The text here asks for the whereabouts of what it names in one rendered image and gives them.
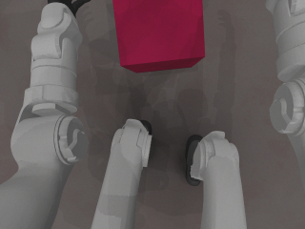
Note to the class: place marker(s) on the left robot hand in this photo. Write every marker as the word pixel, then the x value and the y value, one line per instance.
pixel 72 6

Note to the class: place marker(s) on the left robot forearm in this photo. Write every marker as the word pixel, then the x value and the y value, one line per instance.
pixel 53 68

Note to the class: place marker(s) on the robot foot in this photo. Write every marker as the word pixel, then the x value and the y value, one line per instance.
pixel 147 125
pixel 191 145

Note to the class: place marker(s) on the left robot foot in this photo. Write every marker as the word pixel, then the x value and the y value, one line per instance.
pixel 147 125

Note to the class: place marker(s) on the right robot foot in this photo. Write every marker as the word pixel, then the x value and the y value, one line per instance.
pixel 191 145

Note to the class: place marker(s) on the carton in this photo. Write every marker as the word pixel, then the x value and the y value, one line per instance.
pixel 159 35

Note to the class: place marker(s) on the left robot upper arm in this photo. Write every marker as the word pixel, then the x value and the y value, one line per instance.
pixel 45 149

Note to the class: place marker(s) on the right robot upper arm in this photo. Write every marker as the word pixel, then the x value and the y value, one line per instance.
pixel 287 114

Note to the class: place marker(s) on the right robot forearm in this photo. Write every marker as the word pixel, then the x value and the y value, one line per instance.
pixel 289 31

